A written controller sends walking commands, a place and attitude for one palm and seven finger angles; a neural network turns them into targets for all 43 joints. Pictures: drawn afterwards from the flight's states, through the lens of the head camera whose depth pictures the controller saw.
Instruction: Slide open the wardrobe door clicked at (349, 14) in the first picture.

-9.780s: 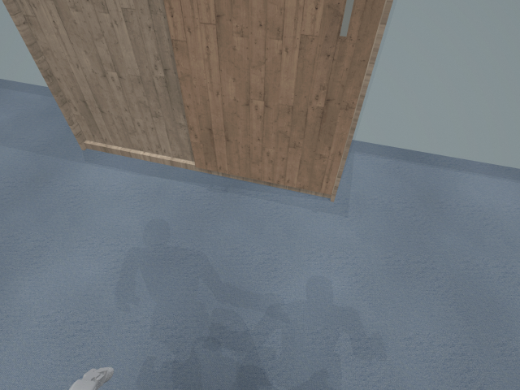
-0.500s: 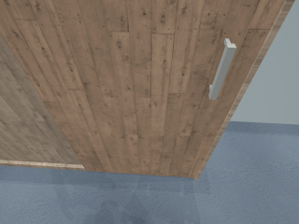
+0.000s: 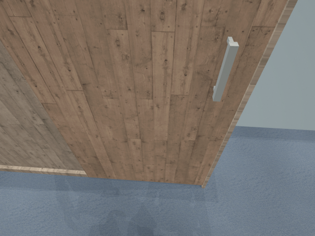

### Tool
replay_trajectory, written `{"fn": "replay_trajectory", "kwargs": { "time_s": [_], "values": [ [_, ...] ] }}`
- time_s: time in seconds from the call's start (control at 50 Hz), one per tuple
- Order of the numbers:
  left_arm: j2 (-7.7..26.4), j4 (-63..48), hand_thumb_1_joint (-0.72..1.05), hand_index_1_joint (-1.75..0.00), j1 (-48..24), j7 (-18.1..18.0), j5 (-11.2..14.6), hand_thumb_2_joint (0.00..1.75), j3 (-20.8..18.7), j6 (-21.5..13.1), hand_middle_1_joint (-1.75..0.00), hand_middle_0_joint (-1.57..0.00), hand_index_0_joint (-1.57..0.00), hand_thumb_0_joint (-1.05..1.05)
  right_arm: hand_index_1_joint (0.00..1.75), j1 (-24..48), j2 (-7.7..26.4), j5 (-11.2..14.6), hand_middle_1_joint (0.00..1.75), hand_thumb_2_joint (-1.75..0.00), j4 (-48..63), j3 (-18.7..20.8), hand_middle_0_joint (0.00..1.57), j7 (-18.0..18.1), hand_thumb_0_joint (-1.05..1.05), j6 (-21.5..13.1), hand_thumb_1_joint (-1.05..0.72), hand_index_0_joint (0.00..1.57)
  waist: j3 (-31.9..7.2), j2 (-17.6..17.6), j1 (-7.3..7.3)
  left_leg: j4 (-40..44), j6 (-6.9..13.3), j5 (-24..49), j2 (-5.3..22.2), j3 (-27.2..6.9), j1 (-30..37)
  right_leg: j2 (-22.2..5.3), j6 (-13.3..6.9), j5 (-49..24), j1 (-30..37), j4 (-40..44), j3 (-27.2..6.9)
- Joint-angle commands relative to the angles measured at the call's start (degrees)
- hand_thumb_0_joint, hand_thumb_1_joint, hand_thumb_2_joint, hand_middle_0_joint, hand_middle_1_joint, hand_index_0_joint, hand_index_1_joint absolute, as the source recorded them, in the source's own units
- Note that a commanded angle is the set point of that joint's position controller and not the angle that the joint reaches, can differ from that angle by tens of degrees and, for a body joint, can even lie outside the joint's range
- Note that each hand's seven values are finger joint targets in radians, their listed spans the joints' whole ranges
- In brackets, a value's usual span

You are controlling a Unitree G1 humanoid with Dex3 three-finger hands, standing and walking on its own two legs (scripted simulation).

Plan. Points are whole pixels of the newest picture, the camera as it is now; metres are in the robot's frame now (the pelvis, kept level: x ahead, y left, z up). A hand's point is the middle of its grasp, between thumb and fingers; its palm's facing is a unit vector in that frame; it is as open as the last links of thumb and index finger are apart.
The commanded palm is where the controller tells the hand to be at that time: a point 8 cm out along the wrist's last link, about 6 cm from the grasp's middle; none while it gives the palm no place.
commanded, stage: come to a stop and stand still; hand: right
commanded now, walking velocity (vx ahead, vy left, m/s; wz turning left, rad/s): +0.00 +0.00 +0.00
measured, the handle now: (222, 71) +0.53 -0.14 +0.16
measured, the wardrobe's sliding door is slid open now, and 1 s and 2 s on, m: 0.00 0.00 0.00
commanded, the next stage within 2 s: look again from close up in 0.72 s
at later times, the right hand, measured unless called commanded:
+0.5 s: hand out of the picture +0.03 -0.24 -0.16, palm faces -0.01 +0.96 -0.27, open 7.3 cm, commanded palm none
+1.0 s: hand out of the picture -0.01 -0.23 -0.17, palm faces -0.04 +0.96 -0.27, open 7.3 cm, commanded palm none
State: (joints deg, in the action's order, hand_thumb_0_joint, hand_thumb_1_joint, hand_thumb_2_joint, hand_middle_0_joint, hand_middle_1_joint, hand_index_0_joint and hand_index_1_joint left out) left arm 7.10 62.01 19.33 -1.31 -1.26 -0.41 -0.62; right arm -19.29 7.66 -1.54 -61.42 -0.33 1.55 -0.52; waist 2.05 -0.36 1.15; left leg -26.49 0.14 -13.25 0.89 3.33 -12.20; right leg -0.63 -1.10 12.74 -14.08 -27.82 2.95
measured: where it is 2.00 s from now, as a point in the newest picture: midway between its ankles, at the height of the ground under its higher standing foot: outside the picture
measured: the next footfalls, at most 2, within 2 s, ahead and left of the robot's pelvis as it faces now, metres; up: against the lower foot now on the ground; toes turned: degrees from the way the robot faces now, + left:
none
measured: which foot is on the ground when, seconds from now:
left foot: down 0.00-1.00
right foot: down 0.00-1.00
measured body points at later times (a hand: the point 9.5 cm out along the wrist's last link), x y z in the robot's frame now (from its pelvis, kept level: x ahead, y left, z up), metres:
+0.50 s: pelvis -0.02 -0.03 +0.00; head -0.03 -0.03 +0.45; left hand +0.05 +0.23 -0.14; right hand +0.03 -0.29 -0.14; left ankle +0.01 +0.12 -0.74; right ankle +0.02 -0.10 -0.74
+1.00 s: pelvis -0.03 -0.02 +0.00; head -0.02 -0.02 +0.45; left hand +0.01 +0.25 -0.14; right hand -0.01 -0.28 -0.15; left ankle +0.01 +0.12 -0.74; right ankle +0.02 -0.10 -0.74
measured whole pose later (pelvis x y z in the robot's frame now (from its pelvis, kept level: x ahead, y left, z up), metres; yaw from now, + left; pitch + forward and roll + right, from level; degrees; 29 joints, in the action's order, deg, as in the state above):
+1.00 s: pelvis -0.03 -0.02 +0.00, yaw +0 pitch -2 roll +0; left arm 15.4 61.2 13.6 0.4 -0.7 -0.7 0.3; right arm -16.6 14.6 -1.6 -59.5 -0.7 0.9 0.1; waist 1.9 0.4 0.5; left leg -24.1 -1.6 -9.9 2.7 2.4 -12.2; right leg 1.3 -3.0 9.2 -13.5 -24.5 3.9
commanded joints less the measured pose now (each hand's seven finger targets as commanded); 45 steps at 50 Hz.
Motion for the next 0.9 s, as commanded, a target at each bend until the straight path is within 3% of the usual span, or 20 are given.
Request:
{"fn": "replay_trajectory", "kwargs": {
  "time_s": [0.0,0.02,0.08,0.1,0.14,0.2,0.34,0.48,0.52,0.6,0.88],
  "values": [
    [6.5,-5.8,0.9,-0.3,2.3,-0.4,-0.2,0.9,-1.6,-1.1,-0.3,-0.2,-0.2,0.0,0.3,-2.5,7.0,0.0,0.3,-0.9,5.1,1.1,0.2,1.1,0.0,-1.2,-0.9,0.2,-4.1,-3.0,-0.03,4.4,2.7,-4.4,6.4,-7.4,-1.5,-3.6,-0.5,2.0,-2.3,-0.3,-5.5],
    [6.8,-6.1,0.9,-0.3,2.3,-0.4,-0.1,0.9,-1.8,-1.0,-0.3,-0.2,-0.2,0.0,0.3,-1.8,7.6,0.0,0.3,-0.9,5.3,1.4,0.2,1.2,0.0,-1.1,-0.9,0.2,-1.4,-3.5,0.43,4.5,2.7,-5.3,6.5,-7.4,-3.8,-3.3,-0.4,1.8,-3.0,-0.4,-5.4],
    [8.9,-6.9,0.9,-0.3,1.6,-0.4,0.3,0.9,-2.2,-1.2,-0.3,-0.2,-0.2,0.0,0.3,-1.6,8.7,0.0,0.3,-0.9,6.6,1.7,0.2,1.1,0.0,-0.9,-0.9,0.2,2.3,1.3,-0.14,1.7,2.6,-0.7,4.6,-5.6,-4.7,-5.0,-1.3,-1.6,-4.3,2.5,-7.0],
    [9.0,-7.1,0.9,-0.3,1.3,-0.3,0.3,0.9,-1.9,-1.4,-0.3,-0.2,-0.2,0.0,0.3,-2.4,8.6,0.0,0.3,-0.9,6.9,1.5,0.2,1.1,0.0,-1.0,-0.9,0.2,1.4,2.2,-0.86,1.2,2.3,2.1,4.3,-5.3,-2.6,-5.3,-1.6,-4.5,-4.4,2.6,-7.3],
    [10.5,-7.6,0.9,-0.3,0.2,-0.4,0.5,0.9,-2.2,-1.6,-0.3,-0.2,-0.2,0.0,0.3,-2.1,9.9,0.2,0.3,-0.9,7.1,1.8,0.2,1.1,0.0,-1.0,-0.9,0.2,1.6,3.3,-0.9,0.0,2.0,4.5,4.2,-4.9,-1.8,-5.5,-1.6,-7.4,-4.0,3.2,-7.3],
    [11.9,-8.1,0.9,-0.3,-1.1,-0.3,0.4,0.9,-2.2,-1.8,-0.3,-0.2,-0.2,0.0,0.3,-1.9,10.3,0.2,0.3,-0.9,8.0,1.7,0.2,1.1,0.0,-0.8,-0.9,0.2,0.1,2.7,-1.41,-0.4,1.6,7.1,4.0,-4.4,0.0,-6.0,-2.0,-12.6,-2.4,3.3,-7.3],
    [14.4,-9.4,0.9,-0.3,-4.8,0.3,0.3,0.9,-2.5,-1.2,-0.3,-0.2,-0.2,0.0,0.3,0.8,12.6,0.1,0.3,-0.9,9.5,1.9,0.2,0.7,0.0,-0.4,-0.9,0.2,1.5,0.6,-1.11,2.0,1.0,1.5,4.5,-5.0,-0.7,-5.9,-1.8,0.7,-3.3,7.7,-8.2],
    [16.6,-9.3,0.9,-0.3,-7.2,0.9,0.3,0.9,-2.8,-0.8,-0.3,-0.2,-0.2,0.0,0.3,1.8,14.5,-0.1,0.3,-0.9,9.2,1.9,0.2,0.4,0.0,-0.3,-0.9,0.2,1.8,1.9,-1.21,3.4,0.8,-1.7,4.6,-4.7,-0.3,-6.3,-1.5,11.1,-4.4,12.4,-9.8],
    [17.0,-9.0,0.9,-0.3,-7.2,1.0,0.4,0.9,-2.8,-0.8,-0.3,-0.2,-0.2,0.0,0.3,1.8,14.8,-0.1,0.3,-0.9,9.0,1.9,0.2,0.4,0.0,-0.5,-0.9,0.2,0.3,1.2,-1.2,3.9,0.9,-1.3,4.9,-4.9,0.5,-6.4,-1.5,10.1,-3.5,12.1,-9.7],
    [17.4,-8.2,0.9,-0.3,-7.1,1.2,0.5,0.9,-2.8,-0.5,-0.3,-0.2,-0.2,0.0,0.3,1.8,15.6,-0.1,0.3,-0.9,8.2,1.8,0.2,0.3,0.0,-0.7,-0.9,0.2,0.9,-0.1,-1.0,5.5,1.0,-3.3,5.3,-5.7,-0.5,-6.1,-1.4,11.0,-3.1,12.2,-9.7],
    [17.7,-4.5,0.9,-0.3,-6.2,1.2,0.6,0.9,-2.5,-0.4,-0.3,-0.2,-0.2,0.0,0.3,2.0,16.2,0.1,0.3,-0.9,5.1,1.6,0.2,0.1,0.0,-0.8,-0.9,0.2,1.4,0.5,-0.71,7.8,1.1,-6.5,6.1,-6.6,-1.3,-5.8,-0.7,11.6,-2.9,12.5,-9.2]
  ]
}}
